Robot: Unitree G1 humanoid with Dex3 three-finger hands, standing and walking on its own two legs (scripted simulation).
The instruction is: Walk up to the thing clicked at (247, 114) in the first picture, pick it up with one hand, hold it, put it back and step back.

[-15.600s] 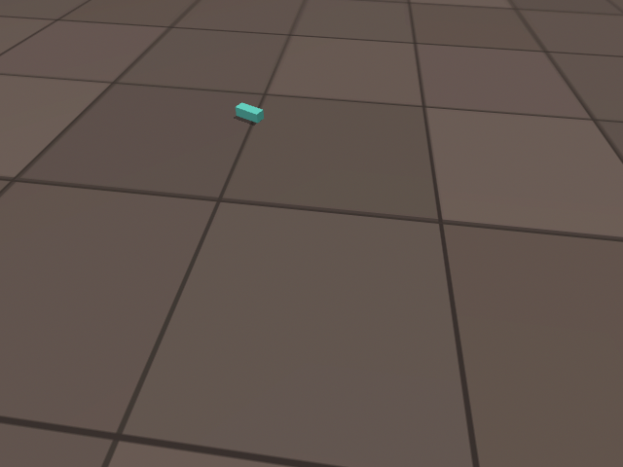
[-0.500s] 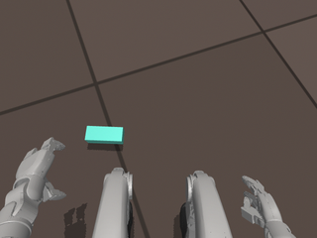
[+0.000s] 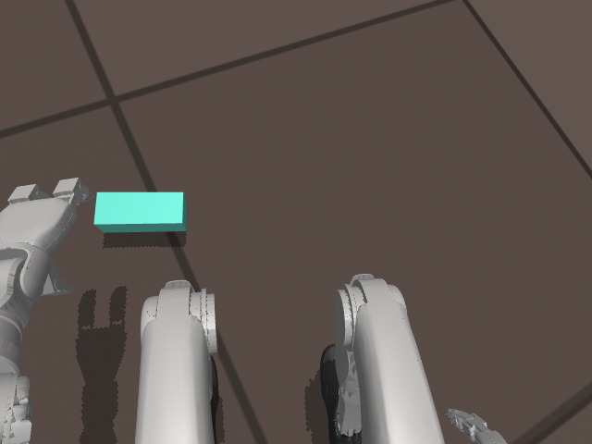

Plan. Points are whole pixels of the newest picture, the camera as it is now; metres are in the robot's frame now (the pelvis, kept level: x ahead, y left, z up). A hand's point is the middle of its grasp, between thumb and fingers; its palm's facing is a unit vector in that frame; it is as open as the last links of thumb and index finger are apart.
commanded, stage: rise first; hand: left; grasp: from above
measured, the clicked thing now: (143, 212) +0.51 +0.27 -0.35
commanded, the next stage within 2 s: none
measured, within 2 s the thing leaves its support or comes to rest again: neither
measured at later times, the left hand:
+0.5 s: hand (81, 235) +0.41 +0.32 -0.20, palm faces -0.48 -0.04 -0.88, open 14.1 cm
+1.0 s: hand (95, 227) +0.43 +0.31 -0.22, palm faces -0.47 -0.05 -0.88, open 14.0 cm
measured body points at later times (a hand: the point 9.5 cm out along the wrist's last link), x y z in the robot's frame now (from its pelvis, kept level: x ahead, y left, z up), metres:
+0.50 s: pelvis +0.01 +0.00 -0.04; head +0.23 +0.07 +0.35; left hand +0.44 +0.32 -0.15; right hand +0.10 -0.27 -0.15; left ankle +0.10 +0.13 -0.34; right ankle +0.11 -0.14 -0.34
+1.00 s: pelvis +0.02 +0.00 -0.05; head +0.25 +0.07 +0.33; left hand +0.45 +0.31 -0.17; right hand +0.09 -0.28 -0.16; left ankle +0.10 +0.13 -0.34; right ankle +0.11 -0.14 -0.34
